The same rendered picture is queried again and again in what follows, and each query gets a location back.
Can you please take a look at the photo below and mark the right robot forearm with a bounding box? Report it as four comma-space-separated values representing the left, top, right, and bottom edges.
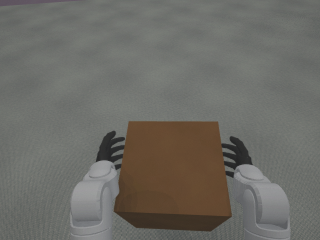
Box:
232, 164, 291, 240

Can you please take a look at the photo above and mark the carton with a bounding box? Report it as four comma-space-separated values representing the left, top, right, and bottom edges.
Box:
113, 121, 232, 232

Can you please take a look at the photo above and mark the robot right hand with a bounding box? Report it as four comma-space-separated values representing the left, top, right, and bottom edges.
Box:
221, 136, 253, 178

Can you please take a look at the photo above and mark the robot left hand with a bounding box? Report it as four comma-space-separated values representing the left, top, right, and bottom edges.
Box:
96, 131, 125, 170

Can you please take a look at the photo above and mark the left robot forearm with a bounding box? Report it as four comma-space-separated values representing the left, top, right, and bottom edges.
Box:
70, 160, 120, 240

